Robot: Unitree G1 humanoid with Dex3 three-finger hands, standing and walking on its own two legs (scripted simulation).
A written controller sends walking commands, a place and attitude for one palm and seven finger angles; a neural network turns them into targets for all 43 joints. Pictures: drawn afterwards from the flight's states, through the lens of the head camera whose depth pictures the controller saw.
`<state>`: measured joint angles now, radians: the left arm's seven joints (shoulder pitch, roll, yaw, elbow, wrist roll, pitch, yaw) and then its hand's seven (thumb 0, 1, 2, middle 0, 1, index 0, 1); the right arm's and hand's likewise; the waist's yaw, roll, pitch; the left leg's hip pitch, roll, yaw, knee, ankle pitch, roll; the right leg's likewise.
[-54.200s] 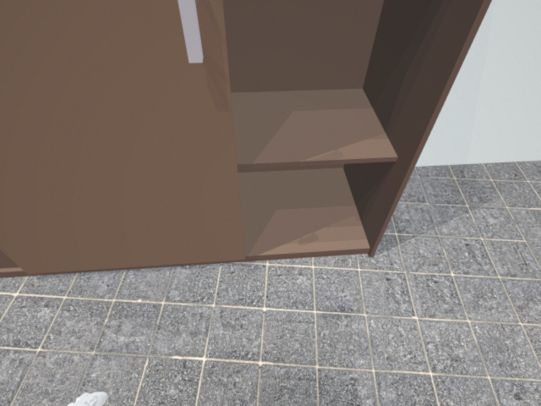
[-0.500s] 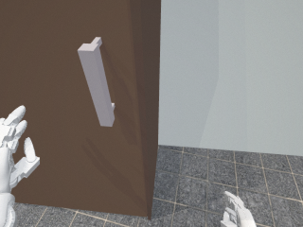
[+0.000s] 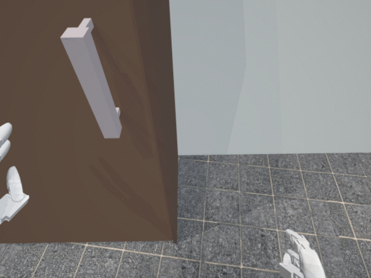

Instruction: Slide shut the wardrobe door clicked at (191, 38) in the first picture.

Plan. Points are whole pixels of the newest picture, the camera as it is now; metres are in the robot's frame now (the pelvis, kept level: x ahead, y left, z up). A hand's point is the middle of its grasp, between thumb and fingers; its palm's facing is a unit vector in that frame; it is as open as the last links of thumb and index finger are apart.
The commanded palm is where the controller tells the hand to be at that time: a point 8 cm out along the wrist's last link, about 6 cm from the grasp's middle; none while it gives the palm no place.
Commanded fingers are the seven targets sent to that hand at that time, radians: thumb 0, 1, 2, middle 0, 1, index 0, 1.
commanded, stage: step back with the hand held close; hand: left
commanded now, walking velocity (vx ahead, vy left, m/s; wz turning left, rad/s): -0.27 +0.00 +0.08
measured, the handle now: (101, 84) +0.36 +0.17 +0.25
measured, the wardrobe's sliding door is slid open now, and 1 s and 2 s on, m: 0.00 0.00 0.00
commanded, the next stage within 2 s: stop stepping back and stand still in 1.12 s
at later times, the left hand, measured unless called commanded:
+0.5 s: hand out of the picture +0.14 +0.27 +0.16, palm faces +0.48 -0.75 -0.46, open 7.4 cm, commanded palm +0.08 +0.30 +0.18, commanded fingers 0.00 0.90 0.90 -0.20 -0.30 -0.20 -0.30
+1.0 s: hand out of the picture +0.08 +0.27 +0.17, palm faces +0.48 -0.73 -0.49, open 7.4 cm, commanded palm +0.00 +0.31 +0.18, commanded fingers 0.00 0.90 0.90 -0.20 -0.30 -0.20 -0.30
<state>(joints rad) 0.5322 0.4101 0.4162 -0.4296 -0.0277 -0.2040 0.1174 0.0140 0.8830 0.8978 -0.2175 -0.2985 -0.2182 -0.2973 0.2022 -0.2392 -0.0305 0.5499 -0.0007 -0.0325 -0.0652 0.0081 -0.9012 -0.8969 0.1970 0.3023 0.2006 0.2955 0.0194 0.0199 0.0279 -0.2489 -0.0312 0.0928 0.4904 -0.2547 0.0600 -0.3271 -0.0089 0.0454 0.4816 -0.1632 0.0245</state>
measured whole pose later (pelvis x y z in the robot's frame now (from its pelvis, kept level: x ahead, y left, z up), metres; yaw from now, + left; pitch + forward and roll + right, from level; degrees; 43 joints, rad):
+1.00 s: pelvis -0.11 +0.00 -0.02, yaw +4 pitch +0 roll -4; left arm 0.50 0.45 0.50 -0.56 0.00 -0.34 0.13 0.01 0.88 0.90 -0.22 -0.30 -0.22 -0.30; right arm 0.21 -0.19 -0.04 0.61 -0.03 -0.12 -0.05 0.01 -0.90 -0.90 0.20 0.30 0.20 0.30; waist -0.01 -0.01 0.06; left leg -0.51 0.01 0.00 0.65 -0.14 0.07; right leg -0.49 0.11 0.07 0.98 -0.38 0.02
